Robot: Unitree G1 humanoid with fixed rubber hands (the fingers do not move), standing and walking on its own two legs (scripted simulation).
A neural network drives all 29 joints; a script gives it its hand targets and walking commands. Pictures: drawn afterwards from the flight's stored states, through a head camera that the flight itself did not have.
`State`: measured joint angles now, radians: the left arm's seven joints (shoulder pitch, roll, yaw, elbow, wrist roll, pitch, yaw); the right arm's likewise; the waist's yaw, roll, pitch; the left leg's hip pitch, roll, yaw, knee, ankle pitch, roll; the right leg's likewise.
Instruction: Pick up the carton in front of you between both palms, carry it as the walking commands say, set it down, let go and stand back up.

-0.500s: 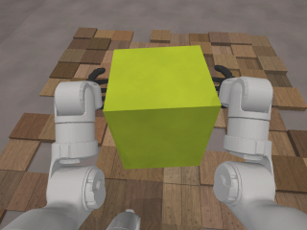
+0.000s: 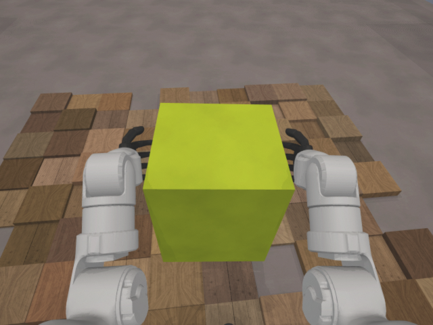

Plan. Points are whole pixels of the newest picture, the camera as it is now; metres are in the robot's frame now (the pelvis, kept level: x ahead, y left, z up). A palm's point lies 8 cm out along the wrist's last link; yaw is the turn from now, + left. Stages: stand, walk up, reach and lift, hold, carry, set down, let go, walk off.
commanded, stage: carry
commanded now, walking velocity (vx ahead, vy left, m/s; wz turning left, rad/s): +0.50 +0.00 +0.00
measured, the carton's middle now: (215, 186) +0.37 -0.03 +0.06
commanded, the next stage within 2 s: none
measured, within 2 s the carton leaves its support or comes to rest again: neither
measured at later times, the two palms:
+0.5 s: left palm (136, 84) +0.69 +0.16 +0.09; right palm (247, 81) +0.69 -0.14 +0.09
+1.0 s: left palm (162, 36) +0.93 +0.10 +0.12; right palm (253, 34) +0.94 -0.20 +0.12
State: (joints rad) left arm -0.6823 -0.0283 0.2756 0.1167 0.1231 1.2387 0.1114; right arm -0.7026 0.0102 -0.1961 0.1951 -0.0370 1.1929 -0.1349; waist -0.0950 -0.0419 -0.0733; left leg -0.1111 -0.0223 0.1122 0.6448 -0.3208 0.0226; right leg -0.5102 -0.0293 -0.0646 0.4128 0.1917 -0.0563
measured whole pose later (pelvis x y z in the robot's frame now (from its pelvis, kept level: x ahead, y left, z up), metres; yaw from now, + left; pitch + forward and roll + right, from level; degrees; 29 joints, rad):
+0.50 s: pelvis +0.33 +0.00 -0.03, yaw +0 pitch +5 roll +2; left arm -0.66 0.01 0.22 0.08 0.02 1.16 0.14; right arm -0.65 0.04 -0.21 0.06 -0.09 1.16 -0.14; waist 0.01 -0.04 -0.02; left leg -0.58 -0.03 0.16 0.59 -0.07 0.10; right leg -0.21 0.00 -0.05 0.81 -0.45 -0.04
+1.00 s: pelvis +0.63 -0.05 +0.00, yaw +1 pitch +4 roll +0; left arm -0.38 -0.14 0.17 -0.21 0.12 1.24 0.13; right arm -0.39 0.07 -0.18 -0.21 -0.07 1.26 -0.11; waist 0.01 0.02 -0.11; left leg -0.35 0.05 0.04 1.05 -0.48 0.02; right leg -0.39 -0.03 -0.20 0.51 -0.19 -0.07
